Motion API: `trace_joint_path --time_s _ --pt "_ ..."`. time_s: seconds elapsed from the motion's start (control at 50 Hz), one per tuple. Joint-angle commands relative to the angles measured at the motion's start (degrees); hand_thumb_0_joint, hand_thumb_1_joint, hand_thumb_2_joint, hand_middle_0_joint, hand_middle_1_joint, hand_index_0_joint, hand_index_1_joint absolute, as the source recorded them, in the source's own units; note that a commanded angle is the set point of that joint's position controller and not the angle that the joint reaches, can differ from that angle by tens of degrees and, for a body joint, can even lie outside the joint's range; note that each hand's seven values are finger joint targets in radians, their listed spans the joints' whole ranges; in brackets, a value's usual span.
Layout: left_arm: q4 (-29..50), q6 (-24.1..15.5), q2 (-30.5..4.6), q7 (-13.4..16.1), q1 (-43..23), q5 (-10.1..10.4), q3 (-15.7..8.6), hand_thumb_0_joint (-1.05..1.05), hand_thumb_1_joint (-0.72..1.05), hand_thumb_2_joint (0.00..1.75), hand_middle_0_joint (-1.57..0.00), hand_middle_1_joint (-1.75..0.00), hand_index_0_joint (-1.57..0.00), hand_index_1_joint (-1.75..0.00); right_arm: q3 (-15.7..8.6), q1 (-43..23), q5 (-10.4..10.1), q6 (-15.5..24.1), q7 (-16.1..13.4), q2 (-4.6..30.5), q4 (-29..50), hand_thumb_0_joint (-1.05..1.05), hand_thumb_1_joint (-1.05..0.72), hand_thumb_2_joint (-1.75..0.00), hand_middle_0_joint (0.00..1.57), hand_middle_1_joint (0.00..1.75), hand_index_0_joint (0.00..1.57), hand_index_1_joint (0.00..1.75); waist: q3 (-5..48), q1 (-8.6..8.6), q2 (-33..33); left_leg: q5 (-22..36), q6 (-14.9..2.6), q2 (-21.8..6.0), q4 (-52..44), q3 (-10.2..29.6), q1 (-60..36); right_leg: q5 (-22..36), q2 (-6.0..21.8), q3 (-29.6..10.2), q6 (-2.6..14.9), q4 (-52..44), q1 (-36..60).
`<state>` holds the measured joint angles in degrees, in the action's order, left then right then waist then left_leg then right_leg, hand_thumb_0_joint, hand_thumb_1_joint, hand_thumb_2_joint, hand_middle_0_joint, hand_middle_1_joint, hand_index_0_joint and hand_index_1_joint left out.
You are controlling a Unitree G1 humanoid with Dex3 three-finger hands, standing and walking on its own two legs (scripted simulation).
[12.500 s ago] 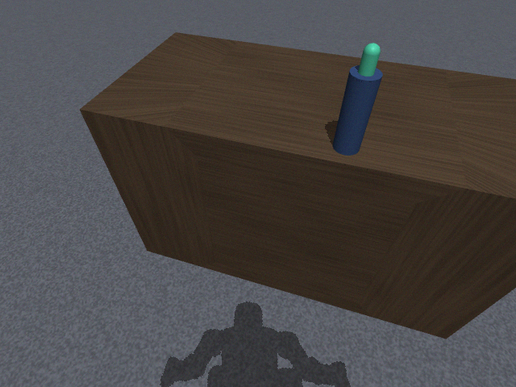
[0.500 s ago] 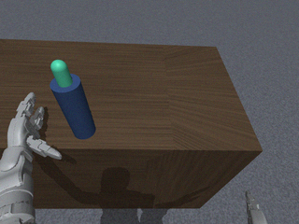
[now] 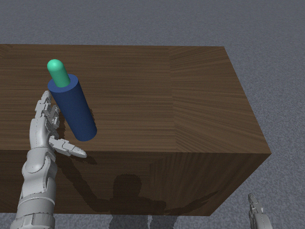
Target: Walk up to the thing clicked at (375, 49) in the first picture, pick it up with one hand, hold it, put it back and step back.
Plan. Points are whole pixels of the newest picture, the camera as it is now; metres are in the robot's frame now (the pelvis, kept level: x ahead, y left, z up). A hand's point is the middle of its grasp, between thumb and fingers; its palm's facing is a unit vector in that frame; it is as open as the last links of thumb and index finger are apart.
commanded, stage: rest palm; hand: left
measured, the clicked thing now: (72, 103) +0.41 +0.22 +0.13
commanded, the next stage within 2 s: close in 0.18 s
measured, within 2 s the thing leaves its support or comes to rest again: leaves its support in 1.30 s
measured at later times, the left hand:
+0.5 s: hand (75, 116) +0.40 +0.22 +0.09, palm faces +0.24 -0.97 +0.01, open 16.6 cm
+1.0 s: hand (80, 116) +0.40 +0.22 +0.08, palm faces +0.23 -0.97 +0.01, open 10.0 cm
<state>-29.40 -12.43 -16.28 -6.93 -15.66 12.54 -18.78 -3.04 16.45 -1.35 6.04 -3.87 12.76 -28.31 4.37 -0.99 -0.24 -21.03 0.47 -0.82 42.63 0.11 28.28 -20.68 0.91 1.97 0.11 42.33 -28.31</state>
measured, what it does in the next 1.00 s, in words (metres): stands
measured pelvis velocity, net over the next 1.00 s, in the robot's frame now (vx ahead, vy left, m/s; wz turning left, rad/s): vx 0.00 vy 0.01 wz -0.02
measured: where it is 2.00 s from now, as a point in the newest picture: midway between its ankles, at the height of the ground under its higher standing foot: outside the picture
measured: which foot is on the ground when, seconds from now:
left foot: down 0.00-1.00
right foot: down 0.00-1.00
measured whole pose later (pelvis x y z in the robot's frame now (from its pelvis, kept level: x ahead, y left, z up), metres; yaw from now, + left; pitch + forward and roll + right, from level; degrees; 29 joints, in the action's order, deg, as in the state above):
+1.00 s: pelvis +0.00 +0.01 -0.01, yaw -1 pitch +9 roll -1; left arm -34.6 -12.5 -15.4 -0.2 -22.9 9.0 -17.5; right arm -4.4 21.3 -0.7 1.9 -2.1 12.7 -16.8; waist 5.7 -2.6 -0.3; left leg -23.3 -0.4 -1.1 46.8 -1.2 32.7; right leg -21.8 0.7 0.6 -0.7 45.4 -32.8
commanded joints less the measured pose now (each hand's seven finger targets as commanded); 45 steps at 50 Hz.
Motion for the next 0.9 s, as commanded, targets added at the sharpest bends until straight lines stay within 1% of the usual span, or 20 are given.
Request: trace_joint_path --time_s 0.0,0.06,0.08,0.14,0.18,0.24,0.26,0.4,0.44,0.48,0.5,0.58,0.62,0.66,0.68,0.72,0.74,0.76,0.82,0.88 --pt "12.75 -3.51 -12.49 1.49 -20.39 -0.38 -1.53 0.00 -0.60 0.00 -0.07 0.00 -0.08 0.00 -2.95 -2.25 0.14 2.48 -0.21 7.31 10.24 0.00 0.54 -0.05 0.05 0.05 0.05 0.05 14.66 -0.64 -0.58 13.88 -1.30 0.94 -4.21 -0.48 -6.90 15.42 -0.29 -0.75 -0.01 -5.34 5.58" --pt "13.27 -3.87 -13.47 2.24 -22.33 -0.47 -2.50 0.00 -0.61 0.00 -0.10 0.00 -0.09 0.00 -2.95 -4.07 0.22 2.06 -0.05 6.68 9.94 0.00 0.53 -0.05 0.05 0.05 0.05 0.05 14.98 -0.12 -1.67 11.98 -1.22 1.03 -4.06 -0.52 -5.77 13.36 -0.18 -0.95 0.09 -5.30 5.20" --pt "11.23 -3.58 -14.42 2.63 -21.96 -0.82 -3.20 0.00 -0.61 0.00 -0.10 0.00 -0.09 0.00 -4.78 -3.23 0.25 1.99 -0.32 8.85 11.73 0.00 0.52 -0.05 0.05 0.05 0.05 0.05 17.45 -1.04 -0.18 12.61 -1.45 0.83 -3.74 -0.28 -6.60 14.21 -0.24 -0.99 -0.10 -5.04 5.95" --pt "10.51 -3.51 -12.35 3.46 -22.84 -1.07 -1.95 0.00 -0.61 0.00 -0.10 0.00 -0.09 0.00 -3.01 -2.47 0.40 1.38 0.04 6.71 12.11 0.00 0.53 -0.05 0.05 0.05 0.05 0.05 15.69 -0.74 0.02 12.47 -1.50 1.04 -3.20 -0.73 -4.62 14.57 0.18 -1.79 -0.39 -5.26 6.23" --pt "7.88 -3.55 -13.21 4.18 -22.73 -0.95 -3.39 0.00 -0.61 0.00 -0.11 0.00 -0.11 0.00 -4.85 -3.05 0.34 1.12 -0.05 8.37 11.20 0.00 0.52 -0.05 0.05 0.05 0.05 0.05 14.26 -0.61 0.52 10.83 -1.54 0.89 -3.45 -0.53 -3.36 12.63 -0.05 -1.63 -0.22 -4.91 4.65" --pt "6.05 -3.85 -13.89 4.81 -25.52 -1.97 -3.06 0.00 -0.61 0.00 -0.11 0.00 -0.11 -0.01 -4.75 -2.13 0.43 1.16 -0.07 8.38 13.15 0.00 0.52 -0.05 0.05 0.05 0.05 0.05 15.89 -1.70 0.94 9.95 -1.53 0.66 -3.41 -0.47 -4.41 11.64 -0.45 -1.39 -0.08 -4.59 3.96" --pt "5.35 -4.05 -11.99 4.45 -26.43 -1.94 -1.27 0.00 -0.61 0.00 -0.11 0.00 -0.11 -0.01 -2.81 -2.69 0.38 1.25 0.24 6.25 14.63 0.00 0.52 -0.05 0.05 0.05 0.05 0.05 14.75 -1.81 1.32 8.99 -1.66 0.90 -2.99 -0.68 -3.05 11.02 -0.21 -1.85 -0.30 -5.00 3.90" --pt "5.45 -4.51 -17.91 4.32 -33.08 -2.43 -3.54 0.00 -0.56 0.12 -0.45 -0.27 -0.45 -0.26 -3.92 1.03 0.32 0.69 0.08 8.31 17.28 0.00 0.52 -0.05 0.05 0.05 0.05 0.05 18.01 -1.98 -2.74 9.94 -1.23 0.87 -3.35 -0.61 -5.21 11.82 -0.70 -1.51 0.32 -4.30 3.50" --pt "0.16 -3.80 -12.42 4.01 -30.99 -2.14 -0.60 0.00 -0.52 0.17 -0.49 -0.32 -0.50 -0.31 -3.51 1.05 0.29 0.99 0.40 7.41 18.95 0.00 0.52 -0.05 0.05 0.05 0.05 0.05 16.19 -2.96 -0.56 9.36 -1.38 0.74 -3.18 -0.34 -4.02 11.41 -1.01 -1.19 0.24 -4.06 2.57" --pt "1.02 -3.76 -12.98 3.98 -32.41 -2.09 -0.12 0.00 -0.53 0.19 -0.53 -0.35 -0.54 -0.35 -4.24 0.92 0.20 1.09 0.28 8.38 18.36 0.00 0.52 -0.05 0.05 0.05 0.05 0.05 15.65 -3.02 -1.93 9.11 -1.38 0.81 -3.14 -0.55 -4.20 11.18 -1.01 -1.39 0.34 -4.24 1.38" --pt "3.62 -4.20 -13.19 4.04 -35.56 -2.24 0.12 0.00 -0.50 0.22 -0.56 -0.38 -0.56 -0.37 -2.21 1.91 0.45 1.21 0.57 6.40 18.55 0.00 0.52 -0.05 0.05 0.05 0.05 0.05 18.28 -2.54 -4.05 11.40 -1.16 0.68 -2.65 -0.43 -5.67 12.79 -1.08 -1.09 0.45 -3.55 1.53" --pt "0.62 -3.44 -13.54 5.01 -31.46 -2.38 -0.85 0.00 -0.41 0.32 -0.67 -0.50 -0.68 -0.49 -4.60 1.67 0.45 1.15 0.72 8.88 21.07 0.00 0.51 -0.05 0.05 0.05 0.05 0.05 17.73 -1.70 -1.82 13.11 -0.77 0.28 -2.80 0.22 -5.12 13.19 -1.58 -0.27 0.63 -3.01 2.73" --pt "5.98 -4.09 -15.20 5.54 -34.70 -2.48 -1.51 0.00 -0.37 0.37 -0.73 -0.55 -0.73 -0.55 -4.70 3.19 0.40 0.86 0.80 8.31 20.60 0.00 0.51 -0.05 0.05 0.05 0.05 0.05 19.51 -1.64 -3.05 13.93 -0.96 0.59 -2.35 -0.18 -5.65 14.53 -1.36 -0.66 0.50 -2.90 3.39" --pt "4.21 -3.34 -12.51 6.12 -31.72 -2.80 -0.24 0.00 -0.32 0.43 -0.80 -0.63 -0.81 -0.62 -5.29 2.42 0.32 0.63 0.76 8.61 21.84 0.00 0.51 -0.05 0.05 0.05 0.05 0.05 18.58 -1.74 -2.33 14.25 -0.70 0.29 -2.95 0.09 -6.14 14.13 -1.68 -0.32 0.70 -2.68 3.03" --pt "2.89 -3.00 -9.29 6.10 -30.18 -2.80 1.56 0.00 -0.33 0.45 -0.82 -0.65 -0.83 -0.65 -3.40 3.27 0.31 0.50 1.04 6.45 21.45 0.00 0.51 -0.05 0.05 0.05 0.05 0.05 16.98 -1.88 -1.98 14.47 -0.69 0.21 -2.95 0.10 -5.64 14.15 -1.76 -0.19 0.71 -2.63 2.60" --pt "2.54 -3.12 -12.19 6.66 -30.20 -2.49 -1.09 0.00 -0.31 0.48 -0.86 -0.69 -0.86 -0.68 -6.32 2.58 0.27 0.48 0.88 9.66 21.19 0.00 0.51 -0.05 0.05 0.05 0.05 0.05 17.28 -1.97 -0.58 16.27 -0.72 -0.16 -2.66 0.45 -5.13 15.20 -1.95 -0.18 0.68 -2.22 2.84" --pt "2.85 -3.29 -13.24 6.80 -31.06 -3.02 -1.60 0.00 -0.29 0.48 -0.87 -0.69 -0.88 -0.69 -5.74 3.06 0.45 0.31 1.09 9.04 21.06 0.00 0.51 -0.05 0.05 0.05 0.05 0.05 17.25 -1.86 -1.48 16.69 -0.64 -0.17 -2.34 0.41 -4.92 15.31 -1.85 -0.31 0.71 -2.03 1.89" --pt "4.03 -3.60 -10.82 6.55 -31.19 -3.16 0.18 0.00 -0.26 0.51 -0.90 -0.71 -0.90 -0.71 -3.74 4.20 0.65 0.11 1.54 6.55 20.63 0.00 0.52 -0.05 0.05 0.05 0.05 0.05 18.34 -1.90 -2.94 18.58 -0.60 -0.21 -1.73 0.33 -6.07 16.24 -1.82 -0.18 0.82 -1.59 1.49" --pt "5.23 -3.87 -12.11 6.70 -29.09 -2.82 -1.37 0.00 -0.19 0.59 -0.98 -0.81 -0.99 -0.80 -7.25 3.28 0.65 -0.11 1.37 9.95 21.34 0.00 0.51 -0.04 0.05 0.05 0.05 0.05 19.55 -1.51 -2.12 20.24 -0.54 -0.31 -1.31 0.48 -6.44 17.35 -1.86 -0.10 0.78 -1.10 2.32" --pt "8.63 -4.25 -11.59 6.91 -29.84 -3.03 -0.85 0.00 -0.13 0.65 -1.04 -0.87 -1.05 -0.87 -5.26 3.89 0.74 -0.77 1.75 7.18 20.18 0.00 0.51 -0.05 0.05 0.05 0.05 0.05 20.46 -0.91 -3.54 19.83 -0.48 -0.02 -1.28 0.23 -6.45 17.43 -1.58 -0.31 0.76 -1.04 3.45"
